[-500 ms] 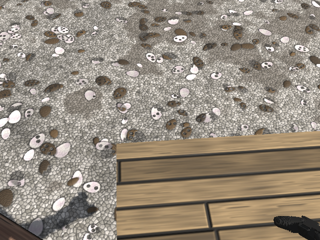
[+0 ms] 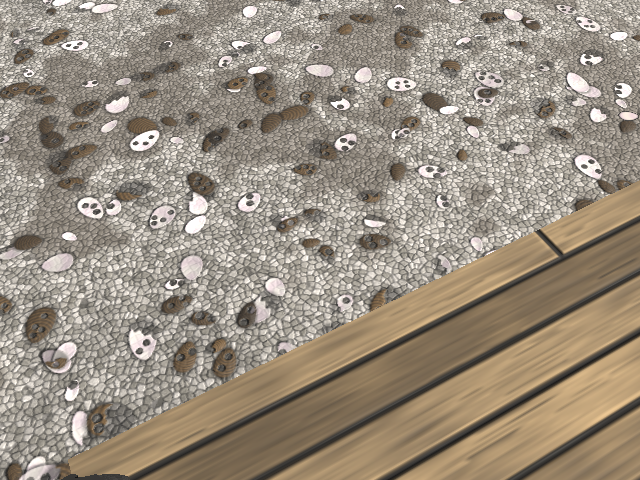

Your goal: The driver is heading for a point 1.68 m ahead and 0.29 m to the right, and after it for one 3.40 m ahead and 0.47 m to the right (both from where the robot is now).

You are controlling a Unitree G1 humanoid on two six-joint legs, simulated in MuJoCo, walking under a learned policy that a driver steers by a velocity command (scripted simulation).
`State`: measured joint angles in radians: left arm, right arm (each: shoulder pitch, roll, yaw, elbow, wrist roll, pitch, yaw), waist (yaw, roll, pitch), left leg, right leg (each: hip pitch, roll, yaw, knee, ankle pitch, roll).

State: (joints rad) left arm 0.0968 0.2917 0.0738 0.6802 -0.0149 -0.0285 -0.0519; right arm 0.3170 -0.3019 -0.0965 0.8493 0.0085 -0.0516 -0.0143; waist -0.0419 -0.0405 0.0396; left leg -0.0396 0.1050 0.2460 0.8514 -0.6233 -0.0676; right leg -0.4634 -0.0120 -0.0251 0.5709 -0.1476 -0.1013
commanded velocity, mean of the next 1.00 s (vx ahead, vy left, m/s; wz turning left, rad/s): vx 0.18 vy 0.00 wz -0.45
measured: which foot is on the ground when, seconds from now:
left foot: up 0.00-0.38, down 0.40-0.78, up 0.80-1.00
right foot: down 0.00-0.42, up 0.44-0.76, down 0.78-1.00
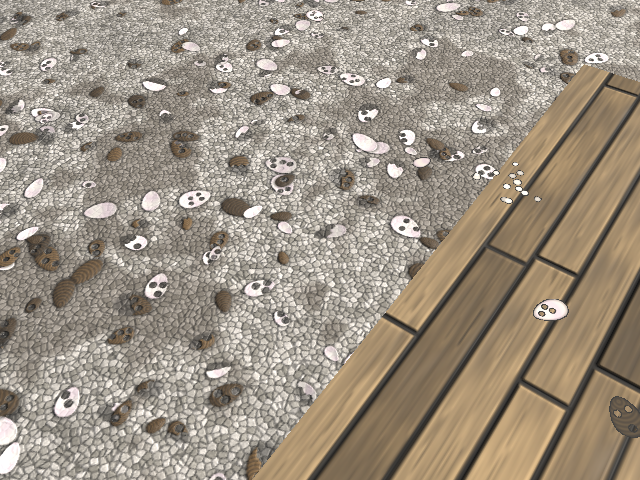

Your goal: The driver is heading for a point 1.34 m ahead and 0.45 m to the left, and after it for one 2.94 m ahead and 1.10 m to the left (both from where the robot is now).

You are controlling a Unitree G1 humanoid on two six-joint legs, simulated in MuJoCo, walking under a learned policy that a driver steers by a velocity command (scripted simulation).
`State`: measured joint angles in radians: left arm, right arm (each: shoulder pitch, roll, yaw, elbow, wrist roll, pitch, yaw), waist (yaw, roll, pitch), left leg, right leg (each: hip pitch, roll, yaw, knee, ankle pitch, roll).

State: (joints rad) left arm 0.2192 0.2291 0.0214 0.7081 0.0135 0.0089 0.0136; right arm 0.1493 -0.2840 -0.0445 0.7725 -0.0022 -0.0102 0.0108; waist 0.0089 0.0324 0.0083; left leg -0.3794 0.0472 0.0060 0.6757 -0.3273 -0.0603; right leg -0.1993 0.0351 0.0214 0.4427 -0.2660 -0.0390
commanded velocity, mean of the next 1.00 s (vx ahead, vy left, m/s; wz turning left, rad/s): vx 0.05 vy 0.00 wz -0.03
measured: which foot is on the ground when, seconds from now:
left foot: up 0.00-0.02, down 0.04-1.00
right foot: down 0.00-1.00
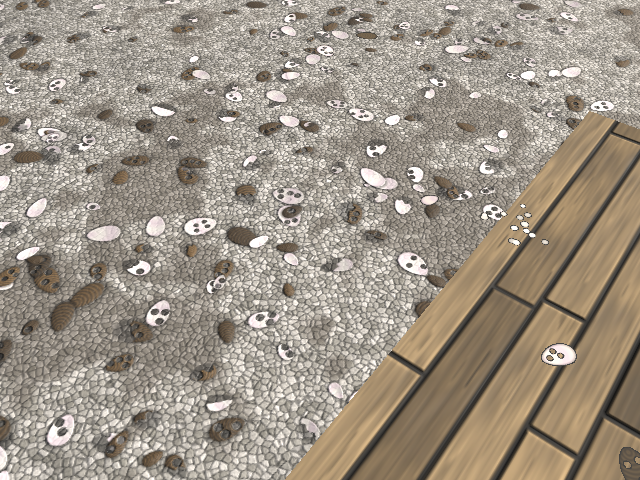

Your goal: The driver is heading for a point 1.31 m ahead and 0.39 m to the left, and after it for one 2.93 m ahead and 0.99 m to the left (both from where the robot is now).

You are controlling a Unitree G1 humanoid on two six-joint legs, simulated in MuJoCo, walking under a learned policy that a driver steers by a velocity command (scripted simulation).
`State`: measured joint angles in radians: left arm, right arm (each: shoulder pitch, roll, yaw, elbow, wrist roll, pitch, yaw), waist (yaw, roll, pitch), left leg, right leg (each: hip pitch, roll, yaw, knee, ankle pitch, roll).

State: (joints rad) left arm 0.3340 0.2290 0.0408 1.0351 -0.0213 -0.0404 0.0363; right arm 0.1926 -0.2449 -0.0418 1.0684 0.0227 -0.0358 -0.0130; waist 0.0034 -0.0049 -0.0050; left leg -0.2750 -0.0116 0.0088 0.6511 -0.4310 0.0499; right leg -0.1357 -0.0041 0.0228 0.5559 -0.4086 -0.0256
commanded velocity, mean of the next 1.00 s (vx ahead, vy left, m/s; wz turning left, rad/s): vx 0.45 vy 0.00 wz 0.00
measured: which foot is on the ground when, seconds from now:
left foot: down 0.00-0.56, up 0.58-1.00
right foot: down 0.00-0.10, up 0.12-0.52, down 0.54-1.00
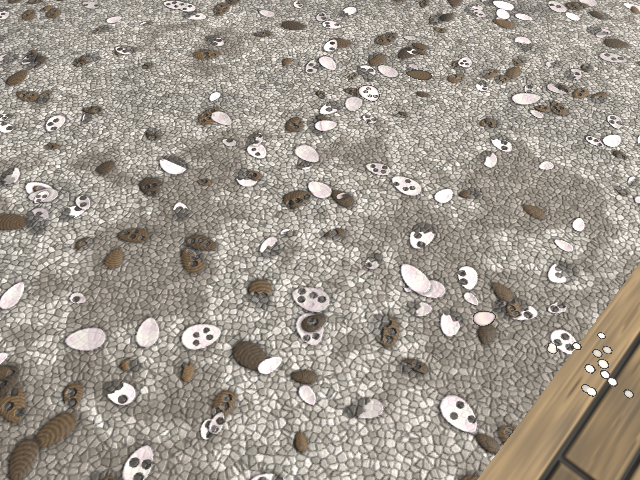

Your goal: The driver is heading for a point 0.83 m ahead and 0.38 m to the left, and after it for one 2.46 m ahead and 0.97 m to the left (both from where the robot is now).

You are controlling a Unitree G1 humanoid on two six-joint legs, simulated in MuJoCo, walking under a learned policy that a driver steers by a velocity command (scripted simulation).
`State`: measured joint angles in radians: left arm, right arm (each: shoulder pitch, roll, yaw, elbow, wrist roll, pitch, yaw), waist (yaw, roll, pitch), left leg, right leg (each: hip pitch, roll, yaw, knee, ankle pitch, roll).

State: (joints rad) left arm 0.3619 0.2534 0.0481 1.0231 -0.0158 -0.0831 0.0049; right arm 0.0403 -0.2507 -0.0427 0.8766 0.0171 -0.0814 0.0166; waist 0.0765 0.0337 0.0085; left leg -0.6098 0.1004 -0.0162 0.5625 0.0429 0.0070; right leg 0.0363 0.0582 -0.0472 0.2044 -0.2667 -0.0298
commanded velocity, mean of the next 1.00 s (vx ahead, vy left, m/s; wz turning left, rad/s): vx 0.50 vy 0.00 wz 0.41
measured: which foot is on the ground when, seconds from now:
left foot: up 0.00-0.06, down 0.08-0.60, up 0.62-1.00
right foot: down 0.00-0.10, up 0.12-0.56, down 0.58-1.00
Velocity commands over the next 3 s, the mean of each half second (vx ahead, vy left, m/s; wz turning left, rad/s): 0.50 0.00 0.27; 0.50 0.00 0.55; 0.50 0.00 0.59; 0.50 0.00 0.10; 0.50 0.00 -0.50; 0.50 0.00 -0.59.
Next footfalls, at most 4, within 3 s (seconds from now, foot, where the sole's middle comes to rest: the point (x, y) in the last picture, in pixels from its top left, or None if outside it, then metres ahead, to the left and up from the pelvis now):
0.08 left None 0.23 0.14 -0.78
0.58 right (382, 466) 0.53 -0.06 -0.78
1.12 left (226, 386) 0.68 0.29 -0.78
1.62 right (238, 265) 1.02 0.32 -0.78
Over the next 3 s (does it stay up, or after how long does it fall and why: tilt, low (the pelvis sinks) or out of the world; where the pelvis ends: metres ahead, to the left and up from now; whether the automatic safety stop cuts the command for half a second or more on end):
stays up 1.40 0.68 -0.01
